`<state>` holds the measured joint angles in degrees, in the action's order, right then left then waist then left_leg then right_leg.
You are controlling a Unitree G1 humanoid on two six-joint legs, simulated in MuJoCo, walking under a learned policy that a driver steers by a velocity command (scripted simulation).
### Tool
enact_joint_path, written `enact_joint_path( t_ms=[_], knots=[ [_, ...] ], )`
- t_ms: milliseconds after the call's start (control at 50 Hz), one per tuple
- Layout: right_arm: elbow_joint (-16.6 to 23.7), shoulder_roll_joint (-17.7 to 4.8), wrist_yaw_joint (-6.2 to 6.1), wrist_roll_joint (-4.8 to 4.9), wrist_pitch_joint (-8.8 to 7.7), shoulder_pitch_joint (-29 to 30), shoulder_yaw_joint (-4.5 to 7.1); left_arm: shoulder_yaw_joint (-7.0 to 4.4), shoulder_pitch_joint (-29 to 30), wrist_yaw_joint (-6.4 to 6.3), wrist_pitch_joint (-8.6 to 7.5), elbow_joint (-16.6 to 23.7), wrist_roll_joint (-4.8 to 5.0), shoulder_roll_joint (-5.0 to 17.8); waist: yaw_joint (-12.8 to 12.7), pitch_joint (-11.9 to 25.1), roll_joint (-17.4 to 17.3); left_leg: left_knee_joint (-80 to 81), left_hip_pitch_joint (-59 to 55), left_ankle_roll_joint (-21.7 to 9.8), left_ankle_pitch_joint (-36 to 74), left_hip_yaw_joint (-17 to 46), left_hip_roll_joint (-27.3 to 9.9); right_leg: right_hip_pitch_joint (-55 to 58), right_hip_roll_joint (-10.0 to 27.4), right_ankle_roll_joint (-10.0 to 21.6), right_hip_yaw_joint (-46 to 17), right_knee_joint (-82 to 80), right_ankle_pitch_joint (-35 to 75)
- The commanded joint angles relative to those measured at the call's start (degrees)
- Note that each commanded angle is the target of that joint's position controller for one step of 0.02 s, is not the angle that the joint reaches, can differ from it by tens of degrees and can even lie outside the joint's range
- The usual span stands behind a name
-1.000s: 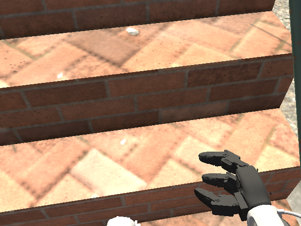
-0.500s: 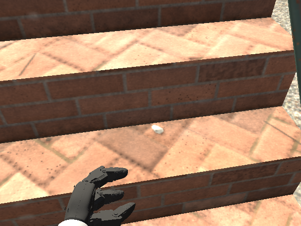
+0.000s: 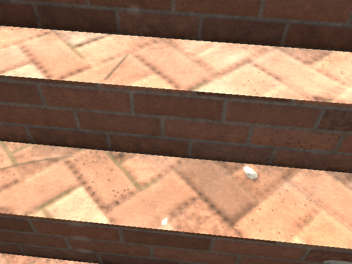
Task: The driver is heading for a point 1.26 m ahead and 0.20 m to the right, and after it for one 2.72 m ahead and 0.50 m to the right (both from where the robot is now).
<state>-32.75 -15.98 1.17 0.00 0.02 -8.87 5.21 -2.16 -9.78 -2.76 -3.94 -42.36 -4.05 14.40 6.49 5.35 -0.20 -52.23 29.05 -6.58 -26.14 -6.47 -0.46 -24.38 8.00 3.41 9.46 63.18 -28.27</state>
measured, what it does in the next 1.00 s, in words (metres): climbs: right foot 0.27 m higher, then right foot 0.27 m lower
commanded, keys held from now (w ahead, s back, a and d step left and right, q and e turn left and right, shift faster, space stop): w+q+shift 0.18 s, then w+shift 0.02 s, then w+e+shift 0.80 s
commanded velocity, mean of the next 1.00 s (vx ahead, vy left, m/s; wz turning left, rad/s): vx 1.00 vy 0.00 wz -0.17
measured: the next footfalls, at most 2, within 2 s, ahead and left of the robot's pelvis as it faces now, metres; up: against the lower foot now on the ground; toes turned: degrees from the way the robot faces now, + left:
right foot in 0.44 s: +0.11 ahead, -0.09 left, +0.27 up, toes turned +15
right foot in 0.62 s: +0.01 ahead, -0.09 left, +0.00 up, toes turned -3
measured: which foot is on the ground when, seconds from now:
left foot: down 0.00-0.52, up 0.54-0.72, down 0.74-1.00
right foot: up 0.00-0.42, down 0.44-0.52, up 0.54-0.60, down 0.62-0.80, up 0.82-1.00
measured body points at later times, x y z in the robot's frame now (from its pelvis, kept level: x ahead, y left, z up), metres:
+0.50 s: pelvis +0.11 +0.00 +0.08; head +0.15 +0.02 +0.53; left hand +0.41 +0.14 +0.06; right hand +0.09 -0.26 -0.04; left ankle +0.02 +0.06 -0.67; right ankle +0.06 -0.08 -0.43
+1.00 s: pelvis +0.12 -0.02 +0.19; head +0.13 -0.01 +0.64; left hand +0.22 +0.26 +0.09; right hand +0.35 -0.20 +0.12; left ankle +0.10 +0.11 -0.48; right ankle +0.06 -0.07 -0.33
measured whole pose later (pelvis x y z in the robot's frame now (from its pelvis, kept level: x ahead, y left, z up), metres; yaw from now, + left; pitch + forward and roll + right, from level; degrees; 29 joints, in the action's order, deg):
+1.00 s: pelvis +0.12 -0.02 +0.19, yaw -11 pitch +4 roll -1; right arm -41.1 -7.2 -1.6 -5.8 -6.9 -0.4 -0.3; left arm -6.6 -16.8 -1.4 -2.7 -38.0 -2.8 14.4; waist -12.6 3.3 0.0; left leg -60.8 28.1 0.4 -50.5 -4.2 -6.3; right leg -47.4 -7.4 4.4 6.2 100.4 -11.0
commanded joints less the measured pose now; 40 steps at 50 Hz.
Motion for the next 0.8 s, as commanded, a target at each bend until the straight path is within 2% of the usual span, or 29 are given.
enact_joint_path(
  t_ms=[20,40,60,80,160,180,240,260,280,320,400,440,460,480,500,520,540,560,580,600,620,640,660,700,720,740,760,780,800],
  knots=[
    [-3.04,-1.66,-1.1,-2.4,-1.35,-8.45,-1.29,3.39,10.41,1.94,0.06,15.68,-0.14,-7.58,-3.5,3.88,-10.97,17.07,-29.78,-17.98,35.44,32.61,-5.64,-39.11,-8.95,-5.31,-9.5,52.73,4.44],
    [-1.2,-5.39,-3.64,-3.63,-1.45,-8.89,-0.12,3.96,14.61,3.32,-1.91,19.93,-1.07,-4.21,-1.71,6.39,-6.55,32.0,-27.68,-19.14,9.51,46.89,-13.24,-42.35,-8.07,-7.01,-12.13,52.85,7.26],
    [-1.4,-7.73,-4.27,-3.91,-2.87,-11.47,0.6,3.84,18.17,4.24,-2.8,21.06,-1.23,-2.3,-1.04,0.89,-0.69,36.97,-25.01,-17.36,-4.43,50.0,-14.86,-45.96,-4.37,-6.61,-13.83,47.5,10.25],
    [-2.21,-7.17,-4.44,-3.3,-4.04,-10.59,0.53,3.97,20.43,4.39,-3.08,21.97,-1.55,-2.13,-1.42,-2.78,0.9,39.24,-19.1,-17.17,-6.12,52.36,-15.46,-46.72,-4.96,-5.22,-14.33,52.69,13.93],
    [-6.83,-5.3,-2.45,-2.87,-8.62,-14.23,0.31,3.57,21.59,1.55,-0.13,22.1,-0.32,-3.23,-2.92,-6.27,2.03,37.62,-18.11,-14.35,1.66,43.19,-12.27,-52.39,-5.29,-1.01,-15.88,70.7,9.79],
    [-9.04,-4.93,-2.12,-3.34,-8.59,-16.53,0.66,4.14,24.91,1.17,0.06,22.9,0.24,-6.01,-1.29,-5.68,1.41,37.66,-21.28,-15.41,6.38,41.97,-12.0,-58.29,-7.45,-0.29,-13.68,83.82,6.14],
    [-13.44,-3.58,-2.12,-3.48,-9.22,-21.76,0.19,5.37,27.72,0.18,0.42,23.87,1.24,-10.5,-1.24,-8.86,6.39,35.07,-27.26,-10.92,15.18,31.8,-12.26,-70.22,-6.68,2.1,-11.5,89.6,-0.95],
    [-16.4,2.48,-3.46,-0.64,-8.91,-33.49,-0.74,6.28,35.82,0.37,0.49,24.59,-1.97,-10.92,5.68,-5.06,11.38,30.22,-42.56,-9.67,32.19,33.25,-10.3,-72.6,-5.62,2.98,-7.51,81.38,-4.1],
    [-17.64,1.27,-5.02,-0.73,-8.47,-36.44,-0.52,6.63,33.64,1.37,0.97,24.17,-1.3,-12.91,5.21,1.43,8.91,28.16,-52.72,-9.45,42.98,31.74,-11.89,-72.9,-6.5,2.66,-7.24,77.61,-4.79],
    [-18.12,-0.38,-6.71,-0.95,-8.3,-38.11,0.5,6.61,30.62,2.67,2.51,22.93,0.38,-12.87,4.29,8.74,4.06,26.86,-62.06,-8.5,50.7,29.42,-13.63,-69.99,-7.22,2.7,-7.83,74.51,-8.57],
    [-16.1,0.73,-6.56,-1.73,-9.28,-27.05,0.35,6.5,25.4,3.2,3.87,19.15,1.3,-12.39,-2.86,13.26,-0.53,31.6,-52.38,-4.76,64.6,17.17,-14.07,-45.02,-7.79,4.55,-7.74,48.6,-1.98],
    [-12.87,-1.05,-5.15,-1.72,-9.82,-14.38,0.27,4.8,17.08,2.74,4.83,16.18,1.3,-7.81,-9.56,13.03,-1.86,33.31,-39.82,-3.7,75.54,9.76,-13.57,-25.94,-9.32,5.88,-7.09,35.07,4.76],
    [-10.6,-0.83,-4.0,-1.23,-9.72,-7.12,-0.18,3.84,14.38,2.25,4.56,14.91,1.83,-5.16,-13.05,13.27,0.1,28.62,-32.85,-2.05,91.57,2.62,-10.34,-12.98,-10.85,7.23,-5.48,21.5,4.48],
    [-9.96,-2.14,-2.9,-0.99,-8.99,-6.3,0.29,1.92,15.64,1.8,3.82,15.17,3.52,-0.67,-12.83,13.46,-0.25,21.26,-29.95,-1.16,105.42,2.32,-8.46,-3.74,-12.82,7.11,-2.7,7.21,3.45],
    [-9.7,-5.24,-2.18,-1.13,-7.99,-6.45,1.21,0.71,10.31,1.44,3.55,14.29,5.19,1.33,-14.77,16.94,0.11,11.4,-25.69,0.8,102.79,1.72,-8.81,8.36,-13.61,7.15,-4.65,-1.07,11.06],
    [-8.61,-9.01,-1.28,-0.63,-7.14,-4.02,2.52,-0.52,-2.76,0.61,4.09,10.02,5.99,2.18,-19.18,18.38,2.94,-2.4,-15.43,5.66,89.54,-2.43,-6.77,24.31,-14.09,7.92,-3.6,-9.6,20.66],
    [-5.28,-6.3,-0.36,0.71,-6.56,1.3,1.77,-1.76,-2.55,0.46,3.96,4.31,8.03,3.55,-15.75,8.36,11.26,-17.46,7.83,9.18,47.46,-4.66,1.67,30.03,-12.98,11.1,-6.71,-21.36,43.26],
    [-4.65,-5.14,0.3,-0.03,-5.66,2.43,1.04,-1.3,6.21,0.36,3.43,7.22,7.26,0.42,-13.55,-3.68,5.25,-29.05,9.78,5.47,2.45,0.05,5.18,15.7,-11.27,9.8,-7.28,-44.68,43.05],
    [-2.13,-0.87,-1.36,-0.69,-5.28,-1.55,0.84,-0.85,12.99,1.03,2.21,5.2,3.63,0.7,-6.91,-10.65,2.13,-47.36,9.71,2.38,-12.31,5.58,6.11,8.73,-7.71,8.03,-6.8,-54.91,40.59],
    [1.1,5.03,-3.26,-1.1,-5.29,-2.0,-0.35,-0.46,13.57,1.24,1.2,2.04,2.34,1.16,-3.33,-12.97,-0.92,-61.91,14.3,1.19,-16.74,9.89,7.16,7.39,-3.34,7.84,-10.18,-59.12,42.05],
    [6.48,10.73,-3.38,-0.67,-6.13,0.76,-2.02,-1.21,9.79,0.44,0.84,-1.97,0.98,3.44,-0.24,-10.51,1.1,-79.88,30.7,0.55,-17.9,11.5,8.88,14.35,0.68,9.24,-13.22,-48.22,61.3],
    [10.29,13.45,-3.13,-0.69,-6.66,5.7,-3.92,-1.84,3.55,0.28,0.72,-5.24,-0.65,4.12,-0.07,-5.0,1.39,-89.36,44.75,0.23,-16.94,12.03,7.42,24.32,3.24,9.64,-15.8,-38.62,70.6],
    [12.66,12.96,-3.46,-1.04,-8.25,7.41,-6.18,-2.38,-5.31,0.94,-1.26,-8.05,-2.52,4.16,-2.13,-5.18,2.02,-87.65,56.17,-0.61,-15.43,11.46,3.64,32.79,6.86,9.93,-17.55,-39.16,72.59],
    [16.55,7.7,-3.99,-3.6,-7.59,17.9,-6.86,-3.37,-3.27,2.03,-3.0,-7.14,0.63,6.57,-3.07,-8.37,-0.48,-74.89,53.81,1.44,-16.27,5.26,-0.32,25.73,6.86,10.07,-16.36,-50.54,71.94],
    [18.96,6.2,-3.34,-7.22,-6.17,29.79,-7.62,-3.31,-16.63,1.06,-3.41,-9.78,3.29,3.45,-12.92,-4.62,-3.11,-61.03,54.33,2.66,-19.29,-3.06,-1.27,36.48,2.37,10.1,-20.61,-49.82,84.55],
    [23.98,6.38,-3.34,-6.87,-5.12,26.56,-9.18,-5.53,-7.24,-1.33,-3.51,-3.91,5.04,9.42,-6.27,5.65,0.58,-29.98,29.13,-0.49,-7.59,11.98,-6.97,27.52,9.55,9.48,-31.23,-48.05,84.55],
    [16.37,1.55,-2.78,-5.39,-4.86,13.92,-7.42,-4.98,3.39,-1.43,-2.41,-0.31,6.06,9.54,1.69,18.47,-10.94,-17.75,-1.7,-2.14,3.75,8.44,-1.47,16.2,1.89,7.01,-21.27,-38.29,106.43],
    [11.51,-3.87,-1.54,-3.67,-5.87,1.86,-4.4,-5.55,6.82,-0.59,-2.79,2.91,4.57,13.54,6.41,28.51,-15.18,-10.38,-26.92,-5.37,9.27,12.62,-4.29,7.33,-2.19,0.5,-20.29,-22.71,118.72],
    [6.4,-6.02,-0.65,-1.11,-5.55,-9.38,-2.93,-5.52,11.5,0.6,-3.26,6.78,4.04,15.04,11.62,37.43,-23.71,6.81,-46.36,-6.66,16.11,18.97,-8.84,-2.18,-9.62,-6.17,-15.05,-4.39,93.28]
  ],
)
Over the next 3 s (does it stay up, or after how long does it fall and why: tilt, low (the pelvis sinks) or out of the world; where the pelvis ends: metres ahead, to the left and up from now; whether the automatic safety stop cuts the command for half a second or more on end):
stays up -0.01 -0.40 0.04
